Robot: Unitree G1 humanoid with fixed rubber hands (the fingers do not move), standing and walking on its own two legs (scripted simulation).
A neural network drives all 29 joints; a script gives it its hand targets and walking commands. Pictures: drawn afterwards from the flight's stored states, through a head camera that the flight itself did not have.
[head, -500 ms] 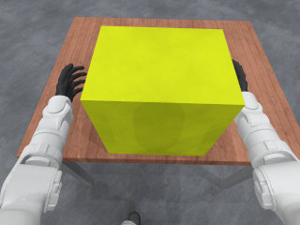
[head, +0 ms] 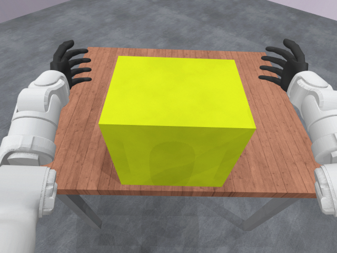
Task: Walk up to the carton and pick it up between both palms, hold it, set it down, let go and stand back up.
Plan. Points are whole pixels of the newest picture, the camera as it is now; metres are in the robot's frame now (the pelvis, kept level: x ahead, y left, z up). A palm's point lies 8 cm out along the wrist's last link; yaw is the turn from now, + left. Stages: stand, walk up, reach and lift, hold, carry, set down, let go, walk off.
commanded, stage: set down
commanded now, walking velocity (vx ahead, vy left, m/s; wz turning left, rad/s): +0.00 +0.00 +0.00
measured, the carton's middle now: (174, 126) +0.45 +0.03 +0.02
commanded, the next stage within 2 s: none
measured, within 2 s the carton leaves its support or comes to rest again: neither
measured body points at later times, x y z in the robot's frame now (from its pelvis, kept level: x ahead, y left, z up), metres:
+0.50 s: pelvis -0.01 +0.00 +0.00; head +0.03 +0.02 +0.45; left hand +0.40 +0.29 +0.15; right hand +0.43 -0.21 +0.15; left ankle +0.07 +0.12 -0.74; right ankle -0.03 -0.11 -0.74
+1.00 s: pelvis +0.01 +0.00 +0.00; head +0.03 +0.01 +0.45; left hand +0.34 +0.28 +0.08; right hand +0.36 -0.22 +0.07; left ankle +0.07 +0.12 -0.74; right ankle -0.03 -0.11 -0.74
